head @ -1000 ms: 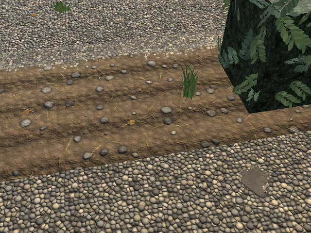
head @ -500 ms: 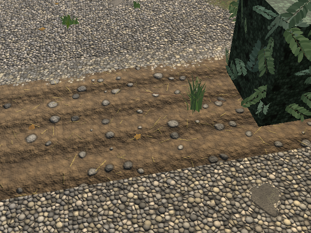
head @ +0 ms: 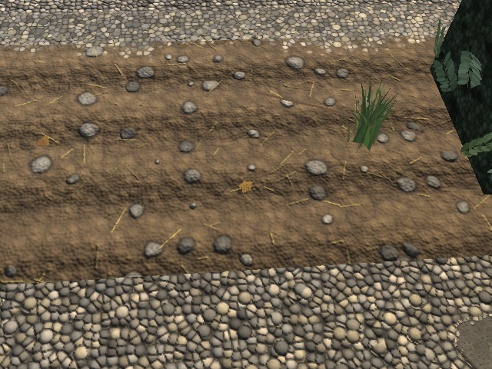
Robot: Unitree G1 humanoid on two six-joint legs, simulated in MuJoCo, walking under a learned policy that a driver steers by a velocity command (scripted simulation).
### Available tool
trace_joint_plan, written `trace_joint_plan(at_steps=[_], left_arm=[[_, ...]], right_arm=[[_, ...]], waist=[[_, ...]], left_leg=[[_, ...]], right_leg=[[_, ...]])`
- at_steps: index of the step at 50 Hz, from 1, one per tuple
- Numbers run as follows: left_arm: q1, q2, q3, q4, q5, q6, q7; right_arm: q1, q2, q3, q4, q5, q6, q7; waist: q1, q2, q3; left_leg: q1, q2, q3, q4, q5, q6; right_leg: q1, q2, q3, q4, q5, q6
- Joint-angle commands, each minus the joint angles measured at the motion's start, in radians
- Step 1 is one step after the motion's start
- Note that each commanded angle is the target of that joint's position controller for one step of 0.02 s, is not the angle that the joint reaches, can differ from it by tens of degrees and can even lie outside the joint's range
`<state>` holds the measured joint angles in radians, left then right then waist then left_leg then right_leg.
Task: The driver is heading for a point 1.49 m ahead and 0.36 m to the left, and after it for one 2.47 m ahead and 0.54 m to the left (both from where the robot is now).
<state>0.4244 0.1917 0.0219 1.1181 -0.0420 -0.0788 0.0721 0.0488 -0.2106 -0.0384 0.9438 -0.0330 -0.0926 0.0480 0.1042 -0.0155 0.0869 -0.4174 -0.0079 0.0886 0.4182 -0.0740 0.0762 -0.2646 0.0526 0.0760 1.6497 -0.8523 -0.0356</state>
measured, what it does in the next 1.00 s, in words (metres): walks ahead: right foot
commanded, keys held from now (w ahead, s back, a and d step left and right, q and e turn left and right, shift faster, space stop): no key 0.78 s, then w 0.22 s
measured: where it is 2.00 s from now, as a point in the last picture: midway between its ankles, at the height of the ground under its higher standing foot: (263, 268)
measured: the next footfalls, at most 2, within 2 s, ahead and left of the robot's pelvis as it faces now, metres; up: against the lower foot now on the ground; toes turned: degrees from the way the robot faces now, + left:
right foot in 0.32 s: +0.19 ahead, -0.12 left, +0.00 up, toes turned -1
left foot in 1.10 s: +0.22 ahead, +0.09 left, +0.00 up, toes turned +3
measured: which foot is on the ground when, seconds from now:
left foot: down 0.00-0.90, up 0.92-1.00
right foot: up 0.00-0.30, down 0.32-1.00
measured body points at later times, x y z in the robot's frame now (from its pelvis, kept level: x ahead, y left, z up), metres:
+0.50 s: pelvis +0.11 -0.02 +0.01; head +0.11 -0.04 +0.46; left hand +0.17 +0.20 -0.14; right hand +0.08 -0.24 -0.16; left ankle +0.10 +0.08 -0.73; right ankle +0.15 -0.12 -0.73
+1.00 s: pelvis +0.16 -0.02 +0.00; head +0.16 -0.01 +0.45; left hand +0.11 +0.21 -0.16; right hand +0.14 -0.24 -0.16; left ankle +0.12 +0.07 -0.72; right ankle +0.15 -0.12 -0.73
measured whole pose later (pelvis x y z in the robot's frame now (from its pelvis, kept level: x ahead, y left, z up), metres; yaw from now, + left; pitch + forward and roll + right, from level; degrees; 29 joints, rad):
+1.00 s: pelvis +0.16 -0.02 +0.00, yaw +1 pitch -1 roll -1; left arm 0.38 0.16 0.06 1.11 0.03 -0.02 0.02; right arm 0.38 -0.13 -0.04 1.08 -0.04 -0.03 0.00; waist 0.02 0.00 0.01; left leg -0.24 0.00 0.07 0.71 -0.47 0.08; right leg -0.21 0.04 -0.03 0.54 -0.32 -0.07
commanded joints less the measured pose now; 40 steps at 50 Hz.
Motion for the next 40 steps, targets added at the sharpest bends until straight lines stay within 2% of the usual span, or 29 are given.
trace_joint_plan(at_steps=[1,2,3,4,5,6,7,8,9,10,11,13,14,15,16,17,18,19,20,22,24,27,39,40], left_arm=[[0.089,0.090,0.008,-0.045,0.020,0.034,-0.014],[0.024,0.071,0.010,-0.062,0.077,0.062,-0.033],[-0.004,0.049,0.003,-0.079,0.115,0.086,-0.048],[-0.012,0.026,-0.002,-0.085,0.110,0.109,-0.051],[-0.055,0.047,0.007,-0.111,0.102,0.109,-0.054],[-0.084,0.040,0.009,-0.129,0.097,0.107,-0.056],[-0.059,0.011,0.002,-0.122,0.090,0.101,-0.064],[-0.029,-0.015,-0.008,-0.105,0.087,0.090,-0.071],[-0.036,-0.018,-0.010,-0.090,0.080,0.082,-0.073],[-0.052,-0.013,-0.013,-0.092,0.074,0.081,-0.071],[-0.072,0.000,-0.012,-0.100,0.071,0.084,-0.069],[-0.127,0.027,-0.008,-0.115,0.079,0.086,-0.065],[-0.136,0.027,-0.008,-0.114,0.085,0.083,-0.066],[-0.134,0.033,-0.007,-0.110,0.090,0.075,-0.065],[-0.110,0.047,-0.006,-0.107,0.092,0.062,-0.060],[-0.090,0.106,0.002,-0.112,0.096,0.048,-0.053],[-0.143,0.098,-0.002,-0.113,0.068,0.053,-0.048],[-0.191,0.067,-0.004,-0.118,0.058,0.058,-0.051],[-0.214,0.055,-0.004,-0.121,0.052,0.057,-0.055],[-0.195,0.054,0.000,-0.106,0.046,0.053,-0.053],[-0.173,0.046,0.005,-0.095,0.041,0.048,-0.053],[-0.143,0.036,0.008,-0.078,0.048,0.041,-0.053],[-0.087,0.019,0.009,-0.025,0.053,0.046,-0.046],[-0.076,0.017,0.010,-0.019,0.055,0.047,-0.046]], right_arm=[[0.308,-0.129,-0.025,0.012,0.004,0.032,-0.053],[0.280,-0.079,-0.008,0.012,0.015,0.033,-0.085],[0.268,-0.091,0.000,0.007,0.010,0.023,-0.087],[0.265,-0.110,0.001,0.013,-0.004,0.018,-0.082],[0.234,-0.110,0.001,0.011,0.004,0.008,-0.071],[0.208,-0.109,0.003,0.014,0.007,-0.001,-0.067],[0.220,-0.074,0.014,0.026,0.010,-0.003,-0.062],[0.200,-0.046,0.023,0.028,0.011,-0.003,-0.056],[0.222,-0.044,0.024,0.034,0.013,-0.002,-0.054],[0.244,-0.054,0.022,0.042,0.017,-0.001,-0.052],[0.267,-0.064,0.020,0.047,0.022,0.004,-0.048],[0.293,-0.071,0.016,0.053,0.020,0.025,-0.043],[0.291,-0.067,0.017,0.049,0.018,0.039,-0.046],[0.323,-0.053,0.020,0.054,0.007,0.050,-0.050],[0.366,-0.039,0.024,0.061,-0.006,0.057,-0.052],[0.468,-0.004,0.024,0.067,-0.008,0.057,-0.051],[0.525,0.034,0.032,0.094,0.016,0.067,-0.054],[0.482,0.001,0.023,0.102,0.016,0.080,-0.057],[0.444,-0.026,0.014,0.092,0.014,0.085,-0.054],[0.433,-0.025,0.009,0.094,0.006,0.085,-0.048],[0.448,-0.005,0.012,0.111,0.004,0.078,-0.053],[0.432,-0.007,0.010,0.125,0.009,0.067,-0.063],[0.416,0.010,0.006,0.171,0.013,0.074,-0.078],[0.422,0.013,0.007,0.177,0.011,0.074,-0.078]], waist=[[-0.156,0.052,-0.528],[-0.130,0.017,-0.384],[-0.115,0.027,-0.276],[-0.086,0.045,-0.228],[-0.062,0.020,-0.140],[-0.042,0.046,-0.114],[-0.022,0.052,-0.112],[-0.009,0.099,-0.139],[-0.031,0.155,-0.152],[-0.043,0.176,-0.171],[-0.049,0.169,-0.181],[-0.066,0.131,-0.129],[-0.066,0.106,-0.094],[-0.075,0.069,-0.062],[-0.080,0.016,-0.050],[-0.138,-0.114,-0.053],[-0.158,-0.166,-0.053],[-0.148,-0.129,-0.018],[-0.145,-0.112,0.006],[-0.147,-0.098,-0.010],[-0.138,-0.044,-0.024],[-0.121,-0.003,-0.042],[-0.115,0.015,-0.018],[-0.115,0.015,-0.030]], left_leg=[[0.791,0.502,-0.428,0.077,0.687,0.294],[0.540,0.459,-0.389,-0.006,0.547,0.292],[0.276,0.442,-0.343,-0.078,0.469,0.286],[0.129,0.421,-0.314,-0.097,0.506,0.284],[0.025,0.358,-0.243,-0.140,0.472,0.241],[-0.016,0.322,-0.206,-0.144,0.492,0.212],[-0.050,0.252,-0.120,-0.150,0.477,0.177],[-0.038,0.194,-0.052,-0.129,0.485,0.133],[-0.020,0.182,-0.038,-0.123,0.517,0.123],[0.023,0.191,-0.051,-0.117,0.498,0.124],[0.033,0.209,-0.071,-0.116,0.419,0.122],[0.012,0.229,-0.124,-0.118,0.128,0.108],[-0.023,0.224,-0.145,-0.104,-0.011,0.092],[-0.052,0.211,-0.164,-0.090,-0.147,0.061],[-0.075,0.186,-0.169,-0.065,-0.263,0.016],[-0.107,0.103,-0.114,0.030,-0.353,-0.028],[0.018,0.054,-0.065,0.005,-0.303,-0.046],[0.161,0.058,-0.080,-0.010,-0.225,-0.054],[0.202,0.059,-0.087,-0.018,-0.182,-0.057],[0.241,0.080,-0.100,-0.033,-0.158,-0.055],[0.221,0.094,-0.108,-0.055,-0.149,-0.057],[0.214,0.102,-0.112,-0.074,-0.133,-0.054],[0.261,0.112,-0.103,-0.070,-0.086,-0.049],[0.266,0.104,-0.096,-0.070,-0.147,-0.046]], right_leg=[[-0.583,-0.083,-0.046,0.263,0.151,0.014],[-0.535,-0.100,-0.061,0.189,0.188,0.022],[-0.409,-0.108,-0.055,0.101,0.261,0.014],[-0.344,-0.092,-0.077,0.093,0.267,0.005],[-0.320,-0.110,-0.021,-0.125,0.461,0.005],[-0.293,-0.109,-0.019,-0.274,0.548,0.016],[-0.213,-0.115,-0.047,-0.490,0.670,0.021],[-0.117,-0.103,-0.071,-0.690,0.744,0.016],[-0.050,-0.080,-0.093,-0.778,0.760,0.017],[-0.021,-0.069,-0.096,-0.834,0.767,0.018],[0.014,-0.066,-0.092,-0.868,0.769,0.019],[0.040,-0.066,-0.092,-0.957,0.728,0.010],[0.078,-0.070,-0.093,-1.038,0.718,0.001],[0.115,-0.089,-0.068,-1.127,0.689,-0.003],[0.170,-0.157,-0.002,-1.214,0.719,-0.004],[0.222,-0.306,0.156,-1.245,0.888,-0.023],[0.055,-0.354,0.218,-1.327,0.746,-0.083],[-0.082,-0.288,0.192,-1.372,0.551,-0.064],[-0.134,-0.234,0.149,-1.396,0.462,-0.031],[-0.108,-0.191,0.101,-1.392,0.481,-0.007],[-0.034,-0.179,0.077,-1.357,0.574,-0.006],[0.040,-0.171,0.053,-1.315,0.707,-0.021],[0.087,-0.157,0.022,-1.279,0.860,-0.027],[0.091,-0.143,0.015,-1.282,0.768,-0.030]])
Keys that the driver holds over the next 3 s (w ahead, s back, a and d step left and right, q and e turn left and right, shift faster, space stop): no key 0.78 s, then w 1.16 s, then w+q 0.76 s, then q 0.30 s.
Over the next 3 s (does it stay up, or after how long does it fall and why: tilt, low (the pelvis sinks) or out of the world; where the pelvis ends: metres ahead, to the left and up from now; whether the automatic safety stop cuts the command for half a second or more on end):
stays up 1.15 0.08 0.01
